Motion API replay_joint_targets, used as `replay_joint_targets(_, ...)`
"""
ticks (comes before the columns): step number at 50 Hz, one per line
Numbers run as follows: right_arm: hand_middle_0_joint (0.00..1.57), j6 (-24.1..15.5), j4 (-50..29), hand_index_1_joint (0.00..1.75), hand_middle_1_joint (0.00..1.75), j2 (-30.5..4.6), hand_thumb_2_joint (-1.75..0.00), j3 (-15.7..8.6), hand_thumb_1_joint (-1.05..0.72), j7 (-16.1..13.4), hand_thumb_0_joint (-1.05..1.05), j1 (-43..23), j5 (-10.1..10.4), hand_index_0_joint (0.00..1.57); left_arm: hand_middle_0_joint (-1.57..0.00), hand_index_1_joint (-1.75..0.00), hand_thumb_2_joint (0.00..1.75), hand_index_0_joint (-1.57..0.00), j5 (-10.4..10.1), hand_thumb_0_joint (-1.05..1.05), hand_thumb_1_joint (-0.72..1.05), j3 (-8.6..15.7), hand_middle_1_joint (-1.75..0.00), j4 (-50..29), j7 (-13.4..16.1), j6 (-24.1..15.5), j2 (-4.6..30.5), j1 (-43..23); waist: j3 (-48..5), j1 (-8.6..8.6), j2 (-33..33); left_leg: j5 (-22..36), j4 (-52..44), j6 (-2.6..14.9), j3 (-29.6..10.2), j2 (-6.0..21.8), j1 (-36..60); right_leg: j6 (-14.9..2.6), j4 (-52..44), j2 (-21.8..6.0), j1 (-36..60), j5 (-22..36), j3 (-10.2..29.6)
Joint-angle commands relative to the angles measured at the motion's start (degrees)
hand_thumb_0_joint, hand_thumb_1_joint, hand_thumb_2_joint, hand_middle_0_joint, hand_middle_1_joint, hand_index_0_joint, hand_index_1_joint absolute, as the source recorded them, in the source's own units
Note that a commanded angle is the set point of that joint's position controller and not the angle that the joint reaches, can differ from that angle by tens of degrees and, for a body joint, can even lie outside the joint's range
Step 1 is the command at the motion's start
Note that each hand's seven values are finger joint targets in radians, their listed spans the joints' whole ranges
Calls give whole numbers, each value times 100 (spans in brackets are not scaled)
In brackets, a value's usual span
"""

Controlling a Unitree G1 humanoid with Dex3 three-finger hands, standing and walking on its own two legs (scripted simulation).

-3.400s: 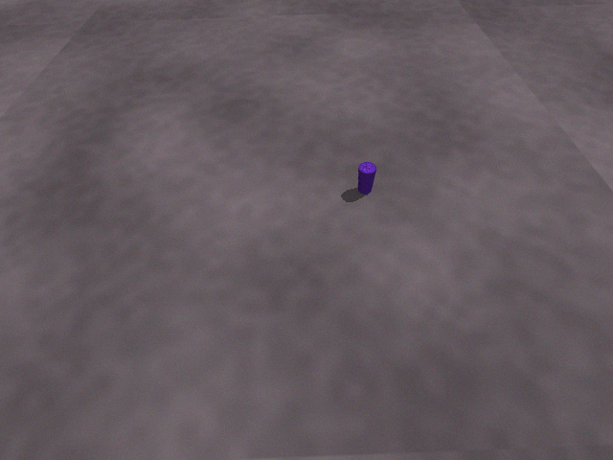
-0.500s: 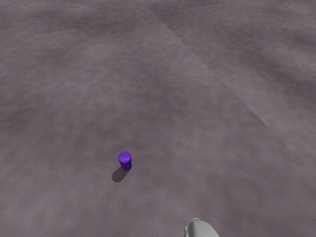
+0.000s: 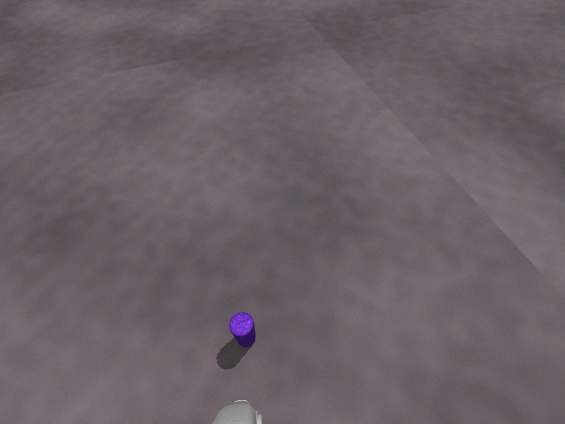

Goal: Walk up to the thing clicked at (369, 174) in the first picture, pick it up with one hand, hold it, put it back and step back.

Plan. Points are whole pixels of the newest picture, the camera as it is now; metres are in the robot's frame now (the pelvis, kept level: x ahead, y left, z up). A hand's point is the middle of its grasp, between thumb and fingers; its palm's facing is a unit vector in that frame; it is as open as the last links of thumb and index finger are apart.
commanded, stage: walk up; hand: left
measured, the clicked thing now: (244, 331) +0.49 +0.20 -0.70
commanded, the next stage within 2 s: stand in 1.50 s
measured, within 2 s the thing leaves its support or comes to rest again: neither
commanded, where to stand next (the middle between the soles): +0.17 +0.01 m, yaw -1 degrees
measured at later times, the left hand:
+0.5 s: hand (137, 407) +0.17 +0.28 -0.16, palm faces -0.05 -0.91 -0.40, open 7.4 cm
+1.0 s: hand (145, 383) +0.20 +0.27 -0.14, palm faces -0.02 -0.94 -0.33, open 7.4 cm
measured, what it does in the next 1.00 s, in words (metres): steps on the spot: left foot, then right foot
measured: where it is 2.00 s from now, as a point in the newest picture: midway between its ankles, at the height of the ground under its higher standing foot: outside the picture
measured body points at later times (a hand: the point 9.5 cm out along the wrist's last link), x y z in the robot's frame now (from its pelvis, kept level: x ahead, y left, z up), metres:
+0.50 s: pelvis +0.09 +0.01 -0.02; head +0.12 +0.00 +0.43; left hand +0.17 +0.32 -0.13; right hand +0.19 -0.30 -0.15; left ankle +0.11 +0.15 -0.73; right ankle +0.14 -0.12 -0.73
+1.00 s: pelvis +0.09 +0.02 +0.01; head +0.10 +0.02 +0.46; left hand +0.20 +0.32 -0.12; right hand +0.17 -0.29 -0.12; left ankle +0.11 +0.15 -0.73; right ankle +0.14 -0.12 -0.73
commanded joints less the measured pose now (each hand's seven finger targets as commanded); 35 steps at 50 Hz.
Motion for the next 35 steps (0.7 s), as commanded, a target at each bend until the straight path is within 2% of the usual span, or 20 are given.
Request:
replay_joint_targets(1,20,-273,-340,30,30,-845,-90,-295,-90,-127,0,105,8,20,-20,-30,90,-20,-67,0,90,366,-30,-459,115,-54,1511,-298,-109,-325,-708,277,-856,117,371,-329,1241,-873,-330,-1128,-766,744,799)
replay_joint_targets(2,20,-300,-244,30,30,-975,-90,-334,-90,-189,0,390,0,20,-20,-30,90,-20,-65,0,90,268,-30,-470,122,-33,1307,-156,-370,-476,-351,137,-1063,226,353,-453,1938,-695,423,-955,-911,1463,587)
replay_joint_targets(3,20,-319,-157,30,30,-1262,-90,-414,-90,-284,0,764,-24,20,-20,-30,90,-20,-85,0,90,125,-30,-467,149,-18,986,-19,-715,-617,525,35,-1452,468,-614,182,2537,-396,1810,-599,-1247,1560,282)
replay_joint_targets(4,20,-336,-323,30,30,-1745,-90,-502,-90,-342,0,851,-45,20,-20,-30,90,-20,-179,0,90,47,-30,-530,159,12,652,200,-812,-565,1437,46,-2035,1077,-2899,1536,3157,-1,2910,266,-2532,-373,81)
replay_joint_targets(5,20,-299,-328,30,30,-1953,-90,-570,-90,-337,0,835,138,20,-20,-30,90,-20,-110,0,90,199,-30,-333,265,85,1209,114,-783,-636,993,637,-2057,1730,-3367,2049,2868,-80,3429,78,-2528,-1556,466)
replay_joint_targets(6,20,-266,-311,30,30,-1723,-90,-510,-90,-368,0,718,152,20,-20,-30,90,-20,-107,0,90,188,-30,-295,296,107,1318,-79,-501,-548,393,1382,-1873,1733,-2792,1830,2459,-92,3688,8,-2515,-1527,841)
replay_joint_targets(7,20,-270,-389,30,30,-1507,-90,-408,-90,-407,0,556,163,20,-20,-30,90,-20,-145,0,90,192,-30,-255,302,119,1234,-49,-382,-443,304,2115,-1732,1526,-2065,1533,2321,-138,3533,-68,-2365,-1317,974)
replay_joint_targets(9,20,-267,-433,30,30,-1385,-90,-327,-90,-459,0,162,143,20,-20,-30,90,-20,-168,0,90,177,-30,-56,271,143,1146,160,-289,-222,649,2474,-1492,1270,-1117,1175,1703,-148,2904,-299,-1894,-956,845)
replay_joint_targets(14,20,-155,-540,30,30,-1191,-90,-163,-90,-488,0,-444,100,20,-20,-30,90,-20,-122,0,90,180,-30,231,286,213,904,107,-533,-167,782,2698,-984,1189,-577,965,846,11,1462,-71,-699,-68,366)
replay_joint_targets(17,20,-13,-555,30,30,-970,-90,-50,-90,-471,0,-792,219,20,-20,-30,90,-20,-55,0,90,247,-30,370,340,158,1105,44,-759,29,329,1213,-207,690,-382,593,427,-94,295,46,125,1050,427)
replay_joint_targets(18,20,35,-520,30,30,-726,-90,18,-90,-468,0,-661,251,20,-20,-30,90,-20,1,0,90,287,-30,311,359,124,1320,-204,-667,-57,-363,297,217,404,-199,319,77,-287,-42,-536,109,1409,1272)
replay_joint_targets(19,20,87,-436,30,30,-559,-90,60,-90,-482,0,-519,272,20,-20,-30,90,-20,-5,0,90,294,-30,154,355,79,1650,-652,-591,-294,-925,-887,660,115,1,-224,285,-845,-657,-1643,-597,1274,2780)
replay_joint_targets(20,20,141,-207,30,30,-852,-90,-49,-90,-539,0,-560,242,20,-20,-30,90,-20,-51,0,90,267,-30,143,359,109,1770,-1054,-456,-278,-1078,-1626,942,138,-51,-258,856,-1320,-650,-1918,-1289,1255,2969)
replay_joint_targets(21,20,146,-67,30,30,-898,-90,-63,-90,-530,0,-532,236,20,-20,-30,90,-20,-53,0,90,200,-30,171,356,123,1566,-1155,-329,-337,-942,-1598,808,158,-128,-240,1046,-1215,-521,-1674,-1476,1267,2664)
replay_joint_targets(23,20,69,214,30,30,-878,-90,-41,-90,-508,0,-316,273,20,-20,-30,90,-20,-61,0,90,113,-30,258,357,165,1363,-1459,-448,-505,-1029,-213,-335,208,-169,-83,1267,-612,-66,-1069,-1184,1539,1757)
replay_joint_targets(24,20,27,276,30,30,-988,-90,-54,-90,-507,0,-450,236,20,-20,-30,90,-20,-86,0,90,54,-30,296,348,179,1150,-1344,-619,-420,-920,416,-651,292,-506,187,1489,-369,182,-828,-1179,1753,1459)
replay_joint_targets(25,20,-5,261,30,30,-1134,-90,-67,-90,-497,0,-693,187,20,-20,-30,90,-20,-107,0,90,29,-30,366,336,212,1059,-1357,-663,-296,-702,414,-914,423,-898,393,1200,-175,363,-511,-940,1382,1153)
replay_joint_targets(26,20,-13,322,30,30,-1134,-90,-22,-90,-473,0,-919,226,20,-20,-30,90,-20,-116,0,90,61,-30,502,325,226,1087,-1274,-678,-142,-531,328,-904,458,-859,428,914,-134,281,-402,-470,1063,1033)
replay_joint_targets(29,20,14,563,30,30,-926,-90,87,-90,-469,0,-1038,216,20,-20,-30,90,-20,-117,0,90,32,-30,666,316,214,1106,-1526,-764,-231,-547,275,-1003,288,-490,143,1258,-237,-68,-688,-413,1205,1311)
replay_joint_targets(35,20,16,983,30,30,-879,-90,173,-90,-445,0,-1258,169,20,-20,-30,90,-20,-144,0,90,-39,-30,968,293,251,979,-1936,-626,-205,-413,266,-1583,245,-551,170,1289,-119,-507,-600,-142,999,1150)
